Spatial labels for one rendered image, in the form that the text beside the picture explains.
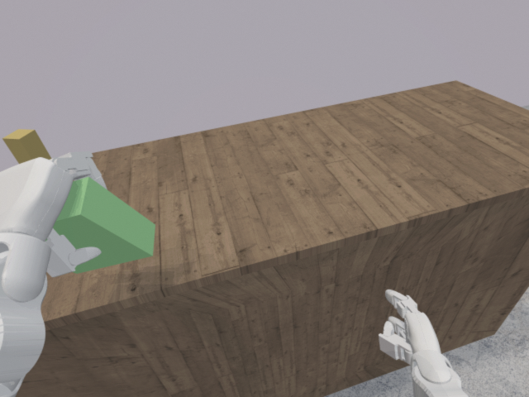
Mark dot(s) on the left robot hand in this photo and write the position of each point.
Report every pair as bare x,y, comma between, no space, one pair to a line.
32,195

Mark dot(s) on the right robot hand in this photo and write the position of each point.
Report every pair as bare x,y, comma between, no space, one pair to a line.
413,335

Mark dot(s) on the robot left forearm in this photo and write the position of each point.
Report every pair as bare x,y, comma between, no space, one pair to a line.
23,284

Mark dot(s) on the sponge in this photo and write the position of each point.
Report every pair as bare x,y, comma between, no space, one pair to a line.
93,216

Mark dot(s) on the robot right forearm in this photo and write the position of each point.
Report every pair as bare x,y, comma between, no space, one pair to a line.
433,376

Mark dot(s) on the table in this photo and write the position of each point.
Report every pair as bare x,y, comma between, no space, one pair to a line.
276,239

